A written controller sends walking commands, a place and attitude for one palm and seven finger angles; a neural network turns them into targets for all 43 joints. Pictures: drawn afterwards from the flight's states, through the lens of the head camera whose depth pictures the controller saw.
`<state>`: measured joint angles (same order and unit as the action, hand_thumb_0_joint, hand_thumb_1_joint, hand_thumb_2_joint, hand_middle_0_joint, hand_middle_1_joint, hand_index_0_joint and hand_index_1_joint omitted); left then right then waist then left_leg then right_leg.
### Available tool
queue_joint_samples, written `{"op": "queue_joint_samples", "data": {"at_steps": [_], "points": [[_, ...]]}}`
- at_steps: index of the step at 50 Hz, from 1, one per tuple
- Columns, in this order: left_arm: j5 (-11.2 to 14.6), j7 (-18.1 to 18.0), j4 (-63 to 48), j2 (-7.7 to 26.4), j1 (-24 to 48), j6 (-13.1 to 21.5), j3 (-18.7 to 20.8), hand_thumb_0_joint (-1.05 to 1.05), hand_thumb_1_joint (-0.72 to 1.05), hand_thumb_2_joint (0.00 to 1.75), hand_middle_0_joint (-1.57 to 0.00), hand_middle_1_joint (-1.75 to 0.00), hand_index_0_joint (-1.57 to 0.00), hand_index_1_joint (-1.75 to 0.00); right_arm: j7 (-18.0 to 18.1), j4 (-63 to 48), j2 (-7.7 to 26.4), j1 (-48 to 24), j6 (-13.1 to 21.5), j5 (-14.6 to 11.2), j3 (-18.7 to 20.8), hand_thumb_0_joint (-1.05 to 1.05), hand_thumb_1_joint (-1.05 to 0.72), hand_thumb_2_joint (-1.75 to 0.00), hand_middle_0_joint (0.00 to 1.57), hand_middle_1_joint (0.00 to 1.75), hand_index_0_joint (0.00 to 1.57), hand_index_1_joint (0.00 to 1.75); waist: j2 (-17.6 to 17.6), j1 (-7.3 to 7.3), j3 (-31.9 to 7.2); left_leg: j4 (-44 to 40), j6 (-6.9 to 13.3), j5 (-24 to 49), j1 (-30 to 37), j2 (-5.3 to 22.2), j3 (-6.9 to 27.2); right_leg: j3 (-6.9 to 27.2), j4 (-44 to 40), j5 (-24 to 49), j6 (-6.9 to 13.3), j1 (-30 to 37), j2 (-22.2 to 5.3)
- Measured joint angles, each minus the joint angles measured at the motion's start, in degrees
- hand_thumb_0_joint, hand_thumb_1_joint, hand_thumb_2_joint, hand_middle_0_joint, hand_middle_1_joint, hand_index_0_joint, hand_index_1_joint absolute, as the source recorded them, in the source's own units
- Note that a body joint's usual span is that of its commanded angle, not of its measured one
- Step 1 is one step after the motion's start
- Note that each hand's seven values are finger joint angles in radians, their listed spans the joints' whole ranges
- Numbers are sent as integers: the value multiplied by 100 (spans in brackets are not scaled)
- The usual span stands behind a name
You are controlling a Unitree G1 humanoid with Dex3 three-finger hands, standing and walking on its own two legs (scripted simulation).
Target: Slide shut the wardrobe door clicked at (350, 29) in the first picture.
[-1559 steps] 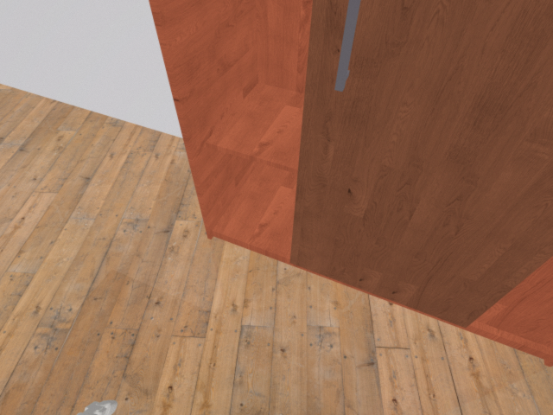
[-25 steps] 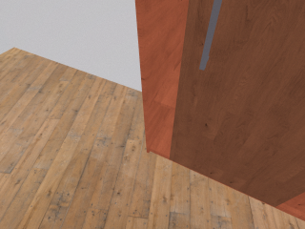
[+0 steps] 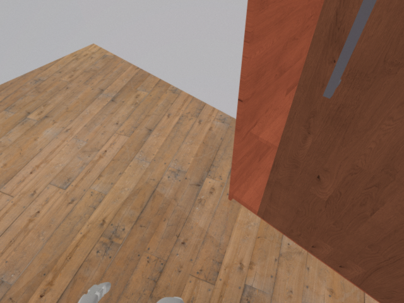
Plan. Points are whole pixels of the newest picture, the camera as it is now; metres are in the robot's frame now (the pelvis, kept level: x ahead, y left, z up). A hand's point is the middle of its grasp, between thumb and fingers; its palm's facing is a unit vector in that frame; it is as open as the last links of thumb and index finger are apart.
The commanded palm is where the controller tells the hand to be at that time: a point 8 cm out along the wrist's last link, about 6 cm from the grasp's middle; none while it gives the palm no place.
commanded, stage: walk to a spot facing it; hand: right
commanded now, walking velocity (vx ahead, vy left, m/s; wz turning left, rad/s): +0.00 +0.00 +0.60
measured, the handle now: (362, 21) +0.55 -0.28 +0.27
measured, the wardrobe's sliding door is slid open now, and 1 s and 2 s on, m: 0.16 0.16 0.16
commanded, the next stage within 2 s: none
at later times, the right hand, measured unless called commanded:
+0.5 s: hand out of the picture +0.15 -0.15 -0.16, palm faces -0.32 +0.94 -0.15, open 7.4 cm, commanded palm none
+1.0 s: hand (251, 290) +0.18 -0.09 -0.15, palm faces -0.58 +0.80 -0.17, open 7.4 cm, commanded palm none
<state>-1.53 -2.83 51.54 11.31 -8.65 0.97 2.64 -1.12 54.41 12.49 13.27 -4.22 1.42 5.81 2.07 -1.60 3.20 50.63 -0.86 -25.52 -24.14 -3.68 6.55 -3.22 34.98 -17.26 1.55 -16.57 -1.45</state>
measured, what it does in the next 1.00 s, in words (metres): steps on the spot, turning left: left foot, then left foot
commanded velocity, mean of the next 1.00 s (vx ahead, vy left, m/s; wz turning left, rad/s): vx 0.00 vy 0.00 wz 0.60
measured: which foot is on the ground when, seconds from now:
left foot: up 0.00-0.18, down 0.20-0.36, up 0.38-0.62, down 0.64-0.82, up 0.84-1.00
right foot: down 0.00-1.00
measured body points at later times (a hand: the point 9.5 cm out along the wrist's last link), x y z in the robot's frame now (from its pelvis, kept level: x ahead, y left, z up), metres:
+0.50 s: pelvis -0.01 -0.01 +0.01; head +0.04 -0.02 +0.45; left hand -0.07 +0.26 -0.12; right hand +0.17 -0.20 -0.15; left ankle -0.04 +0.13 -0.67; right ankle +0.04 -0.10 -0.73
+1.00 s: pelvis -0.02 +0.00 +0.01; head +0.02 +0.01 +0.45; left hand -0.13 +0.23 -0.13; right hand +0.21 -0.14 -0.14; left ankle -0.09 +0.11 -0.69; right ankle +0.07 -0.09 -0.73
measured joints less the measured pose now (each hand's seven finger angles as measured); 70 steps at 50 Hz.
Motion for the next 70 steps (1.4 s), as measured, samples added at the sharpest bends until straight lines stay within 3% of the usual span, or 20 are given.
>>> {"op": "queue_joint_samples", "data": {"at_steps": [3,7,10,11,14,19,22,24,30,32,37,41,46,51,53,57,61,63,67,70], "points": [[-56,46,-8,-25,-82,6,-57,1,91,90,-20,-30,-20,-30,-102,-116,104,-189,10,5,7,1,-91,-90,20,30,20,30,-41,-22,59,487,-45,-33,-232,267,-498,-169,-340,92,-33,193,-168],[-72,116,43,30,-193,-76,-78,1,90,90,-20,-30,-20,-30,-154,-347,159,-359,75,-16,-68,1,-91,-90,20,30,20,30,-223,-6,145,-408,-70,39,120,441,-884,-371,-293,56,-117,232,-463],[-30,166,10,46,-373,-157,-57,1,90,90,-20,-30,-21,-30,-164,-558,300,-378,162,-16,-108,1,-91,-90,20,30,20,30,-102,56,114,-1537,128,984,623,533,-744,-549,298,-261,-208,-31,-531],[-6,178,11,71,-391,-202,-40,1,90,90,-20,-30,-21,-30,-134,-580,336,-402,212,-10,-99,1,-91,-90,20,30,20,30,-38,48,103,-1571,8,969,573,548,-583,-558,688,-606,-251,-230,-507],[45,159,89,249,-283,-319,41,1,90,90,-20,-30,-21,-30,-46,-525,219,-518,172,22,-120,1,-91,-90,20,30,20,30,-211,119,316,-1190,-118,784,389,365,-451,-130,1622,-1181,-242,-624,-372],[28,85,-14,266,-427,-130,11,1,91,90,-20,-30,-20,-30,-14,-398,195,-425,-52,-23,-116,1,-91,-90,20,30,20,30,40,227,272,-634,-97,311,77,264,-76,-177,693,-257,-93,-403,-168],[-27,74,29,202,-616,-23,-54,1,91,90,-20,-30,-20,-30,-119,-283,187,-513,-107,2,-125,1,-91,-90,20,30,20,30,74,268,285,614,-42,-132,-307,302,-386,-375,387,-179,-3,-189,-281],[-49,87,101,164,-729,-25,-83,1,91,90,-20,-30,-20,-30,-167,-297,155,-598,-85,-16,-149,1,-91,-90,20,30,20,30,33,255,306,749,-68,-183,-333,386,-666,-455,34,-10,-37,-18,-383],[-37,160,230,186,-946,-119,-73,1,90,90,-20,-30,-20,-30,-201,-477,32,-698,29,-72,-261,1,-91,-90,20,30,20,30,-224,278,232,-962,-13,188,484,442,-1130,-724,-91,53,-202,65,-764],[2,193,183,160,-1021,-185,-48,1,90,90,-20,-30,-21,-30,-169,-590,125,-648,138,-53,-266,1,-91,-90,20,30,20,30,-35,279,109,-1762,234,920,767,575,-841,-841,429,-332,-310,-211,-703],[50,178,234,255,-546,-349,63,1,90,90,-20,-30,-20,-30,-10,-460,13,-631,130,-2,-221,1,-91,-90,20,30,20,30,-197,286,294,-1466,-5,871,535,330,-503,-116,1941,-995,-359,-830,-415],[64,131,-22,189,-456,-128,13,1,91,90,-20,-30,-20,-30,10,-375,43,-411,10,-26,-181,1,-91,-90,20,30,20,30,-72,252,140,-1273,-77,832,298,198,-112,-2,288,-194,-252,-343,-210],[-37,117,-43,-16,-495,11,-92,1,91,90,-20,-30,-20,-30,-131,-242,163,-507,-90,-17,-119,1,-91,-90,20,30,20,30,27,233,211,469,-72,-245,-237,349,-558,-255,142,-13,-143,-153,-356],[-41,176,51,54,-589,-111,-95,1,90,90,-20,-30,-21,-30,-195,-433,74,-557,35,-66,-195,1,-91,-90,20,30,20,30,-296,149,207,-765,-63,95,355,400,-1094,-357,-22,79,-294,-31,-710],[3,213,10,52,-647,-199,-57,1,90,90,-20,-30,-21,-30,-169,-582,177,-447,168,-50,-209,1,-91,-90,20,30,20,30,-94,119,65,-1675,146,811,632,544,-792,-475,514,-365,-376,-315,-632],[56,210,97,236,-310,-354,64,1,90,90,-20,-30,-21,-30,-46,-450,65,-474,160,-4,-186,1,-91,-90,20,30,20,30,-223,122,230,-1359,14,895,427,379,-580,28,1870,-967,-377,-821,-431],[93,151,-27,231,-192,-206,61,1,91,90,-20,-30,-20,-30,-3,-339,81,-312,58,7,-167,1,-91,-90,20,30,20,30,13,117,163,-1383,-114,976,332,343,-179,-12,649,-467,-365,-410,-138],[48,111,-133,229,-234,-89,46,1,91,90,-20,-30,-20,-30,-38,-293,97,-280,-33,-29,-158,1,-91,-90,20,30,20,30,16,161,109,-927,-88,465,93,263,-147,-30,342,-112,-173,-360,-172],[-34,103,-89,103,-411,6,-47,1,91,90,-20,-30,-20,-30,-144,-203,180,-425,-79,-7,-113,1,-91,-90,20,30,20,30,63,162,173,568,-100,-167,-317,344,-593,-199,-12,34,-155,-105,-330],[-59,129,6,110,-527,-53,-75,1,90,90,-20,-30,-20,-30,-184,-293,144,-521,-33,-45,-156,1,-91,-90,20,30,20,30,-104,128,209,159,-124,-294,-78,416,-970,-274,-294,177,-227,62,-544]]}}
